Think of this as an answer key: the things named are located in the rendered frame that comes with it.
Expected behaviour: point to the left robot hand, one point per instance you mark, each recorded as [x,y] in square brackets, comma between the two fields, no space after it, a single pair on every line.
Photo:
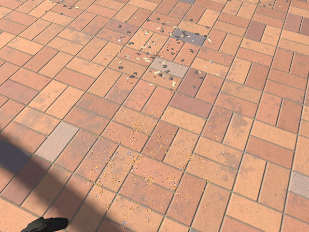
[51,224]

